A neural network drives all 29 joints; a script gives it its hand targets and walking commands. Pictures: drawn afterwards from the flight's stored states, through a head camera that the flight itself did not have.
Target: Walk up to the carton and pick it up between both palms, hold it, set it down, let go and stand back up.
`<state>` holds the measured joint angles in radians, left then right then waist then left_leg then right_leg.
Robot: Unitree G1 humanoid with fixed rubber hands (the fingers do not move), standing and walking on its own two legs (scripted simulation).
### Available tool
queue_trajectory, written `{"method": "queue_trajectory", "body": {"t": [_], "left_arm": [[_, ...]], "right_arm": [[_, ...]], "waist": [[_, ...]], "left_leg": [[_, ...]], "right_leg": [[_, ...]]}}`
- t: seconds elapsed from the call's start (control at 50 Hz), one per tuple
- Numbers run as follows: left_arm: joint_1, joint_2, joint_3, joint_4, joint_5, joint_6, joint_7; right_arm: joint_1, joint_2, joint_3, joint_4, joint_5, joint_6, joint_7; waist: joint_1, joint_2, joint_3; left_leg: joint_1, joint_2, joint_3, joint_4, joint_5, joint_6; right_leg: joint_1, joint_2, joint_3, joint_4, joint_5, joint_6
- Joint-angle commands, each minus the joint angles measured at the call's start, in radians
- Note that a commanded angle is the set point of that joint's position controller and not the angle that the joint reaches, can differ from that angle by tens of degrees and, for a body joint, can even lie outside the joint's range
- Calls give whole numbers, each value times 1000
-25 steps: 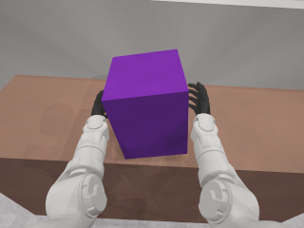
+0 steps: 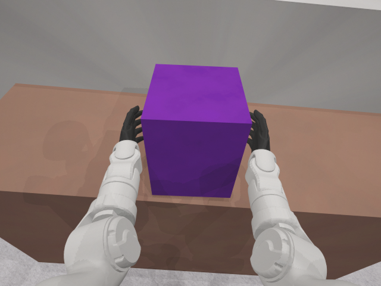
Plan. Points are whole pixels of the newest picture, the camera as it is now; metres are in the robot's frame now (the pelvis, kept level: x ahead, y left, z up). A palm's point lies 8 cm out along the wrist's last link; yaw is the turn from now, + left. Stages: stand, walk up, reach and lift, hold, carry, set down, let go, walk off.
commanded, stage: set down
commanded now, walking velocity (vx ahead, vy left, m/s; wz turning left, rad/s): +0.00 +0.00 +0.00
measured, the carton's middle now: (193, 132) +0.47 -0.01 +0.06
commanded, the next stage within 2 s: none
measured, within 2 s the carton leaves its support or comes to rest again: rests again in 0.44 s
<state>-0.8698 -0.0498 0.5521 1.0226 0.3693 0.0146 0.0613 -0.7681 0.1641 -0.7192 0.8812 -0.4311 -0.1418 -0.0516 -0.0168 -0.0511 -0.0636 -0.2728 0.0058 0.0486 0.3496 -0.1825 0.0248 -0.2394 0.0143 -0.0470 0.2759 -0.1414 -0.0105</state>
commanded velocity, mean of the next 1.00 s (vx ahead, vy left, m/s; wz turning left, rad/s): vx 0.00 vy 0.00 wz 0.00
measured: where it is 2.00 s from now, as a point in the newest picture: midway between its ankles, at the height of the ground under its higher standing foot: outside the picture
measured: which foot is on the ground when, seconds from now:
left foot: down 0.00-1.00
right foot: down 0.00-1.00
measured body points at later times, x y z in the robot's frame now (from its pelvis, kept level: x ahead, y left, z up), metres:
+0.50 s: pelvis -0.01 +0.00 -0.01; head +0.05 +0.02 +0.44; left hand +0.46 +0.15 +0.08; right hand +0.43 -0.14 +0.08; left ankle -0.01 +0.10 -0.75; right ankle -0.01 -0.11 -0.75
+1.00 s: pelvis -0.02 +0.01 -0.01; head +0.03 +0.02 +0.44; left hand +0.44 +0.16 +0.08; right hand +0.42 -0.14 +0.09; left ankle -0.01 +0.10 -0.75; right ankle -0.01 -0.11 -0.75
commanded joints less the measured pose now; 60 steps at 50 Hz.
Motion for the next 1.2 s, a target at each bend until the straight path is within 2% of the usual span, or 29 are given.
{"method": "queue_trajectory", "body": {"t": [0.0, 0.16, 0.24, 0.3, 0.32, 0.38, 0.4, 0.42, 0.44, 0.46, 0.48, 0.5, 0.52, 0.54, 0.66, 0.7, 0.74, 0.76, 0.78, 0.8, 0.82, 0.84, 0.9, 0.94, 0.98, 1.0, 1.12, 1.14, 1.18], "left_arm": [[-656, -364, -202, -63, 17, -59, -113], [-634, -208, -148, -43, 12, -92, -105], [-664, 98, -80, -64, -28, -117, -38], [-735, 162, -102, -75, -77, -134, -5], [-737, 237, -130, -78, -122, -142, 16], [-763, 186, -164, -73, -148, -139, 24], [-755, 244, -178, -108, -173, -145, 38], [-759, 155, -195, -109, -168, -147, 34], [-723, 287, -193, -111, -185, -136, 45], [-737, 154, -212, -21, -173, -135, 32], [-709, 270, -194, -116, -185, -120, 45], [-715, 189, -225, -20, -179, -114, 40], [-731, 120, -219, -79, -172, -110, 35], [-697, 154, -235, -44, -178, -104, 37], [-705, -54, -220, -33, -99, -84, 15], [-686, 89, -232, -86, -133, -90, 39], [-701, 15, -217, -144, -107, -69, 39], [-658, 101, -232, -87, -126, -58, 45], [-668, 56, -225, -133, -133, -65, 46], [-653, 170, -230, -162, -157, -55, 56], [-676, 190, -237, -170, -178, -48, 62], [-715, 68, -242, -154, -160, -40, 41], [-656, 205, -252, -193, -190, -45, 39], [-717, 228, -234, -183, -191, -32, 34], [-703, 371, -251, -305, -234, -13, 60], [-772, 335, -275, -281, -258, 4, 61], [-735, 365, -350, -148, -358, 58, 58], [-752, 350, -362, -215, -382, 57, 59], [-755, 362, -411, -84, -427, 73, 56]], "right_arm": [[-666, 380, 312, -35, -50, -41, 154], [-641, 280, 322, -59, -36, -42, 123], [-629, 9, 273, -67, 28, -20, 54], [-666, -42, 273, -79, 84, 7, 16], [-668, -136, 294, -102, 136, 11, 1], [-691, -53, 324, -119, 174, 41, -13], [-685, -151, 324, -155, 196, 36, -21], [-698, -37, 330, -162, 183, 38, -25], [-654, -218, 334, -173, 214, 40, -33], [-679, -46, 329, -97, 196, 54, -35], [-647, -232, 326, -169, 224, 49, -35], [-656, -133, 318, -94, 205, 60, -36], [-673, -87, 306, -128, 190, 61, -25], [-648, -163, 305, -124, 180, 56, -18], [-681, -7, 250, -76, 82, 40, 50], [-655, -196, 237, -98, 122, 19, 46], [-655, -88, 239, -113, 109, 29, 48], [-624, -213, 250, -78, 131, 31, 45], [-632, -140, 252, -102, 140, 26, 42], [-613, -277, 260, -143, 162, 30, 34], [-637, -274, 271, -138, 193, 42, 23], [-671, -98, 284, -119, 171, 58, 31], [-602, -258, 287, -205, 179, 57, 30], [-644, -244, 271, -203, 178, 77, 18], [-599, -388, 288, -290, 237, 91, -3], [-673, -342, 307, -259, 267, 109, -12], [-670, -368, 377, -186, 353, 178, -34], [-683, -364, 391, -235, 380, 175, -30], [-711, -386, 422, -140, 421, 207, -28]], "waist": [[43, 88, -628], [58, 24, -631], [61, -2, -650], [46, 8, -683], [51, 35, -757], [37, 54, -821], [35, 84, -942], [18, 76, -922], [25, 113, -1032], [5, 89, -876], [24, 131, -1038], [-1, 120, -916], [2, 123, -939], [5, 148, -973], [6, 151, -884], [14, 183, -999], [11, 161, -956], [11, 165, -973], [11, 144, -942], [11, 150, -1030], [4, 132, -1008], [-4, 99, -914], [0, 105, -1029], [-8, 79, -975], [-2, 103, -1093], [-17, 91, -1035], [-11, 69, -869], [-2, 80, -923], [-12, 73, -840]], "left_leg": [[159, 27, 45, -8, 350, -91], [29, 6, 64, -34, 271, -58], [-62, 2, 71, -38, 218, -52], [-84, -5, 68, -29, 196, -42], [-65, -4, 71, -1, 255, -55], [-80, -8, 64, 31, 283, -49], [-35, -2, 59, 58, 376, -67], [-32, -1, 44, 74, 402, -58], [29, -2, 50, 99, 511, -82], [-9, 8, 28, 106, 452, -66], [96, 8, 39, 123, 578, -94], [88, 21, 16, 134, 546, -89], [132, 23, 13, 139, 581, -93], [191, 28, 10, 151, 642, -112], [330, 63, -14, 166, 753, -128], [366, 68, -11, 184, 836, -152], [343, 65, -11, 173, 814, -137], [330, 60, -4, 174, 805, -149], [294, 64, -12, 172, 797, -134], [296, 53, -3, 171, 821, -143], [245, 46, -2, 178, 781, -133], [177, 40, -8, 151, 650, -111], [142, 21, 9, 117, 634, -116], [73, 14, 6, 93, 519, -98], [83, 12, 17, 78, 565, -103], [46, 13, 8, 90, 510, -95], [12, 22, -15, 45, 273, -78], [44, 26, -18, 37, 292, -79], [41, 36, -36, 50, 236, -82]], "right_leg": [[297, -37, -39, 48, 346, 44], [397, -44, -13, 91, 446, 69], [417, -47, 19, 113, 466, 79], [375, -39, 33, 119, 447, 75], [344, -30, 42, 134, 477, 69], [341, -36, 48, 138, 504, 60], [338, -26, 51, 156, 570, 54], [305, -30, 42, 147, 555, 55], [309, -15, 43, 167, 632, 45], [234, -25, 32, 139, 506, 43], [234, -3, 28, 148, 585, 35], [150, -8, 15, 124, 463, 31], [106, -2, 8, 108, 427, 27], [70, 13, -4, 107, 417, 18], [-98, 29, -38, 30, 239, 1], [-85, 37, -31, 46, 311, 0], [-67, 31, -30, 23, 307, 8], [-40, 36, -23, 32, 333, 0], [-39, 25, -15, 25, 330, 9], [6, 32, -8, 42, 413, 12], [18, 25, 4, 52, 409, 19], [34, 12, 1, 37, 341, 26], [161, 4, 26, 72, 491, 37], [178, -8, 32, 68, 442, 47], [250, -3, 45, 80, 550, 54], [220, -6, 42, 79, 486, 55], [197, -14, 33, 60, 286, 31], [200, -12, 29, 59, 299, 29], [130, -14, 24, 59, 206, 15]]}}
